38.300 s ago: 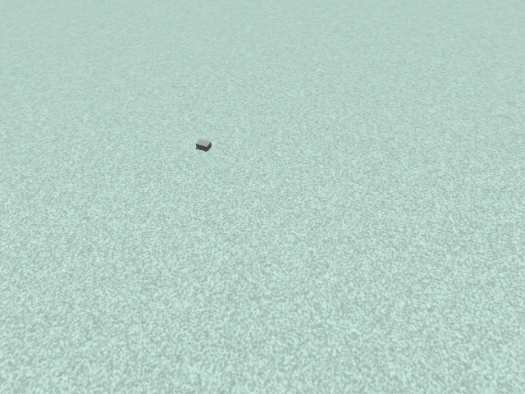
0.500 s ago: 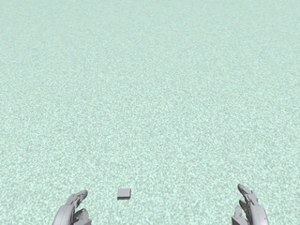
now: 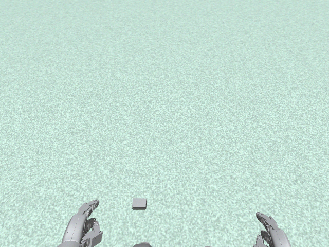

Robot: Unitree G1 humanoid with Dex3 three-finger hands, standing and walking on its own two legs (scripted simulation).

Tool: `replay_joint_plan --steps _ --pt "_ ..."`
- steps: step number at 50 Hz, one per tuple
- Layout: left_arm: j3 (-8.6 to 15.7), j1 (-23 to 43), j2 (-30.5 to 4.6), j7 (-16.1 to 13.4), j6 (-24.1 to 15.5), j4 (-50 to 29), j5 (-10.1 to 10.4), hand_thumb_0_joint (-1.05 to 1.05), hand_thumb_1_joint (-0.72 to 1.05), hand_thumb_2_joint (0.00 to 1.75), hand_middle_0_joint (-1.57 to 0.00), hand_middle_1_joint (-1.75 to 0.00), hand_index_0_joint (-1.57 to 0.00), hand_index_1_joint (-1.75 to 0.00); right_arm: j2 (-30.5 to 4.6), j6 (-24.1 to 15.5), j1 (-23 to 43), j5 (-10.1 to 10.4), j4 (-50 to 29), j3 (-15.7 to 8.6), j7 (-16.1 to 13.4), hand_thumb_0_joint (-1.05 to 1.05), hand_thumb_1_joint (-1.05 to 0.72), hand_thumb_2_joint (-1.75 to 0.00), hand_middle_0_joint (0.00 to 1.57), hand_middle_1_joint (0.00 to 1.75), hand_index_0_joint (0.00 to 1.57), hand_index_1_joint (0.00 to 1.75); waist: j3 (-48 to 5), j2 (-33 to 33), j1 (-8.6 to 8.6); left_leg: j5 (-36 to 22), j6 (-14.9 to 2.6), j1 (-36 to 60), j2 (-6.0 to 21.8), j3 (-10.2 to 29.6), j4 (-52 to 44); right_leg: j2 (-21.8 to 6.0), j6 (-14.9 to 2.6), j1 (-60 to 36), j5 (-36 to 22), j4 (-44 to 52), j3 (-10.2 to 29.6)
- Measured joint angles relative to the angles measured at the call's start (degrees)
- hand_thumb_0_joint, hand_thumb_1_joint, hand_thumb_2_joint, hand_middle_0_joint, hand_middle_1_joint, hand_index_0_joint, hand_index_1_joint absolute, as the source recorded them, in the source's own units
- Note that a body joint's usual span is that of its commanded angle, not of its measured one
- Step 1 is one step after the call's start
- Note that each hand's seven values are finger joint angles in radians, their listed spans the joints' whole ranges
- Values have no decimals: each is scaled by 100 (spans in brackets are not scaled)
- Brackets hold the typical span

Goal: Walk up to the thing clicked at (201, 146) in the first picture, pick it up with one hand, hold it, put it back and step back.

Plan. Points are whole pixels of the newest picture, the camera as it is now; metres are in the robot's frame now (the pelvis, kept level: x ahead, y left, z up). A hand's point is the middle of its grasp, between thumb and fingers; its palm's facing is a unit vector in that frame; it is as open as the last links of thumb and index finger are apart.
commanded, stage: stand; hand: left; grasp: from above
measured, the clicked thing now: (139, 203) +0.45 +0.20 -0.71
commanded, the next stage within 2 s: none
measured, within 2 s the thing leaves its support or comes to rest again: neither
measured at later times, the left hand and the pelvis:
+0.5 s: hand out of the picture +0.06 +0.24 -0.11, palm faces +0.05 -0.95 -0.32, open 7.4 cm; pelvis +0.01 +0.01 +0.05, yaw +0 degrees
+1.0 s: hand out of the picture +0.04 +0.24 -0.10, palm faces +0.04 -0.94 -0.34, open 7.4 cm; pelvis +0.00 +0.00 +0.06, yaw +1 degrees
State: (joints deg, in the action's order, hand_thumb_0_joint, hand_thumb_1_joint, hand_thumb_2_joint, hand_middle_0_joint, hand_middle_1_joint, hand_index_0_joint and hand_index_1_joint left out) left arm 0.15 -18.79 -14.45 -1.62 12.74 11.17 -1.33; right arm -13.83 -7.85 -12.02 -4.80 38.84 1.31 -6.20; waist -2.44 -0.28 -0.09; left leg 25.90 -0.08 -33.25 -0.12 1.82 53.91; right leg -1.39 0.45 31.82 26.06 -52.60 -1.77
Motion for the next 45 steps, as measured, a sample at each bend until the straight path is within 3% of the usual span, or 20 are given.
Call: replay_joint_plan --steps 2,6,17,29,45 --pt "40 373 -62 14 -361 864 -105 1 90 90 -21 -30 -21 -30 -101 258 149 -34 334 -22 236 1 -90 -89 20 30 21 30 187 72 -53 -118 -14 257 -48 -28 -246 -49 16 -224 -80 170 25" --pt "165 600 -169 28 -730 1939 -136 1 90 90 -21 -30 -21 -30 -207 456 178 99 712 -192 485 1 -90 -89 21 30 21 30 391 140 -109 -288 -34 677 -82 -92 -670 -85 49 -591 -225 516 84" --pt "255 594 -168 -22 -1074 3879 -85 1 90 90 -20 -30 -20 -30 -272 682 134 184 1545 -349 497 1 -90 -90 20 30 21 30 533 46 -102 -661 -79 1602 -96 -61 -1641 -96 114 -1585 -659 1613 37" --pt "187 770 -106 -22 -1183 4896 -34 1 90 90 -20 -30 -20 -30 -194 744 346 290 2144 -274 471 0 -90 -90 20 30 21 30 616 -50 -130 -1246 -75 2386 -131 -30 -2757 -128 136 -2367 -1213 2696 -7" --pt "212 969 -254 39 -1248 5406 -26 0 90 90 -20 -30 -20 -30 -370 804 407 314 2524 -285 521 0 -90 -90 20 30 21 30 625 -76 -72 -1578 -9 2592 -73 19 -3262 -68 80 -2570 -1527 3178 -57"
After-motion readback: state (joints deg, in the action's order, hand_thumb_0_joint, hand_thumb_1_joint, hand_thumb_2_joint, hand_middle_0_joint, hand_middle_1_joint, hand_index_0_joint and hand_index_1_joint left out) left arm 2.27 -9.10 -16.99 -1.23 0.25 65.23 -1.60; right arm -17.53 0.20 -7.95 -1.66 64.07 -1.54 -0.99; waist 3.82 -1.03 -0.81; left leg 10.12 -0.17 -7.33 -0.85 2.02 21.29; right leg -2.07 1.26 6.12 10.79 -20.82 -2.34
